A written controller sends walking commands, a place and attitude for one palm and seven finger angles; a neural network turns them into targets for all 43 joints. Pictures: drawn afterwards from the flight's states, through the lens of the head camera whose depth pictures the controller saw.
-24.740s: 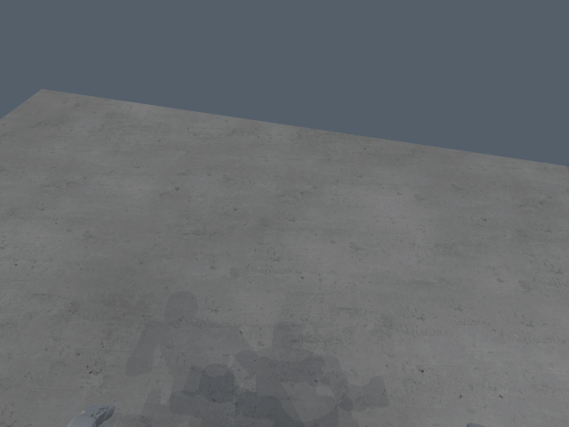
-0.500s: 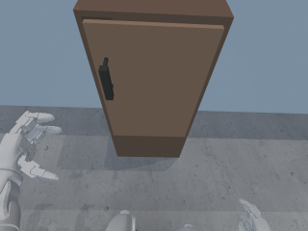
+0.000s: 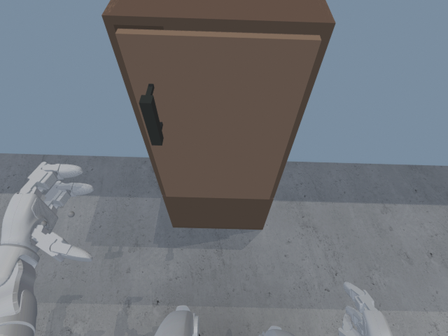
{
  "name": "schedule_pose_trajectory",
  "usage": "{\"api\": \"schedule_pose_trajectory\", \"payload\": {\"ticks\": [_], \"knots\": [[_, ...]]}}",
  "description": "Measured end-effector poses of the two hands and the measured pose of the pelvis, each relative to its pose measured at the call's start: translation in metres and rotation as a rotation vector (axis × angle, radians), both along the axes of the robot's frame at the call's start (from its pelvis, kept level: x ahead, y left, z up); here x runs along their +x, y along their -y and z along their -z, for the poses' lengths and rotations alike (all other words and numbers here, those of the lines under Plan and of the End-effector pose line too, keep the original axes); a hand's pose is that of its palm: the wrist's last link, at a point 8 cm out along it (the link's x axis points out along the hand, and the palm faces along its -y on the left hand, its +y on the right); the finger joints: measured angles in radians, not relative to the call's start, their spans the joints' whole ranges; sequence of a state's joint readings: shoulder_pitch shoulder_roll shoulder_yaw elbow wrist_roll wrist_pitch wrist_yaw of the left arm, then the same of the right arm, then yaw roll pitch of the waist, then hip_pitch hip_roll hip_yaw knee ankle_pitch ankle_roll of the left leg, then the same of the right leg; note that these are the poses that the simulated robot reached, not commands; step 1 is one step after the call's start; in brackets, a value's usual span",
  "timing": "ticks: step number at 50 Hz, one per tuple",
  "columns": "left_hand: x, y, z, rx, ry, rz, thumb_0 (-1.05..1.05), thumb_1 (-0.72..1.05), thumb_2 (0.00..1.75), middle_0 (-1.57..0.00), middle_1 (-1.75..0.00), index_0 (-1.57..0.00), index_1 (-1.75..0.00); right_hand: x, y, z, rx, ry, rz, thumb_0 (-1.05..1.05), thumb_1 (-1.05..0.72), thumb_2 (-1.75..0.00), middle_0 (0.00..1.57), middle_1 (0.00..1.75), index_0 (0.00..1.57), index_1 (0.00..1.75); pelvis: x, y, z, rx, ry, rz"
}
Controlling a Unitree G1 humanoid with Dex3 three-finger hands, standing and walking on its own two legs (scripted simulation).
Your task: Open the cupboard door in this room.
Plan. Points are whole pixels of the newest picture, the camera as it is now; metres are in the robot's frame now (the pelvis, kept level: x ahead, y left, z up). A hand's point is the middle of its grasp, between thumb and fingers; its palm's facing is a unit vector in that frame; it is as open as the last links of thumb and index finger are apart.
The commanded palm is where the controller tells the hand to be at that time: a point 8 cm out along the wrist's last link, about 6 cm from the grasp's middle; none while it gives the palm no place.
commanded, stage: move the hooked fingers beside the handle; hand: left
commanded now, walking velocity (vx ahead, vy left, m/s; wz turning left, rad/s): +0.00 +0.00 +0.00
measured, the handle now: (154, 115) +0.55 +0.19 +0.04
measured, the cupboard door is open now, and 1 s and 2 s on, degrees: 0 0 0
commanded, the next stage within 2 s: none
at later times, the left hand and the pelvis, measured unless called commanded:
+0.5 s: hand (91, 176) +0.37 +0.27 +0.05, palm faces +0.03 -1.00 -0.02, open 13.9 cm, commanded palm +0.35 +0.31 +0.06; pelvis +0.01 +0.00 -0.01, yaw -1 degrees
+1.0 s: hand (106, 148) +0.44 +0.26 +0.05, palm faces +0.03 -1.00 -0.01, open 13.9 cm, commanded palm +0.42 +0.31 +0.05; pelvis +0.00 +0.01 -0.02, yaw -2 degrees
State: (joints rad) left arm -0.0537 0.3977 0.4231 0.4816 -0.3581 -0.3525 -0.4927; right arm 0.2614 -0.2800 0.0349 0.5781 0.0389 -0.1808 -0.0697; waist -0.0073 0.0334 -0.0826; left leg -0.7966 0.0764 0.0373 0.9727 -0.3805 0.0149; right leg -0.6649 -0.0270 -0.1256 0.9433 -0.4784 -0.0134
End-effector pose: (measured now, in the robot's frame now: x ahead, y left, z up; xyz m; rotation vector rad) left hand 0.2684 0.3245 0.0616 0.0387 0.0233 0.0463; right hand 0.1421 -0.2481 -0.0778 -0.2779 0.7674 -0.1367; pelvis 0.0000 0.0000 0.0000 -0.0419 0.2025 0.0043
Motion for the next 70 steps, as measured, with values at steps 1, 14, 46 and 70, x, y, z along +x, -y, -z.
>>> {"api": "schedule_pose_trajectory", "payload": {"ticks": [1, 14, 46, 70], "knots": [[0.003, 0.000, 0.001, -0.002, 0.000, -0.003, -0.01, -0.50, 0.30, -0.30, -1.20, -0.30, -1.20, 0.000, 0.001, 0.001, -0.004, -0.004, -0.001, 0.01, -0.90, -0.90, 0.21, 0.30, 0.20, 0.30, 0.000, 0.001, 0.001, 0.000, -0.001, -0.001], [0.056, 0.006, 0.002, -0.014, 0.000, 0.034, -0.01, -0.50, 0.30, -0.30, -1.20, -0.30, -1.20, -0.021, 0.016, 0.011, -0.027, -0.092, 0.056, 0.01, -0.90, -0.90, 0.21, 0.30, 0.20, 0.30, 0.003, 0.003, 0.004, 0.001, -0.033, 0.011], [0.141, 0.009, 0.017, -0.035, -0.015, 0.015, -0.01, -0.50, 0.30, -0.30, -1.20, -0.30, -1.20, -0.075, 0.009, 0.030, -0.041, -0.308, 0.142, 0.01, -0.90, -0.90, 0.21, 0.30, 0.20, 0.30, 0.001, -0.010, 0.017, -0.012, -0.107, 0.032], [0.198, 0.030, 0.010, -0.020, 0.003, 0.028, -0.01, -0.50, 0.30, -0.30, -1.20, -0.30, -1.20, -0.136, 0.005, 0.038, -0.033, -0.509, 0.240, 0.00, -0.91, -0.90, 0.21, 0.30, 0.20, 0.30, 0.002, -0.015, 0.022, -0.020, -0.157, 0.047]]}}
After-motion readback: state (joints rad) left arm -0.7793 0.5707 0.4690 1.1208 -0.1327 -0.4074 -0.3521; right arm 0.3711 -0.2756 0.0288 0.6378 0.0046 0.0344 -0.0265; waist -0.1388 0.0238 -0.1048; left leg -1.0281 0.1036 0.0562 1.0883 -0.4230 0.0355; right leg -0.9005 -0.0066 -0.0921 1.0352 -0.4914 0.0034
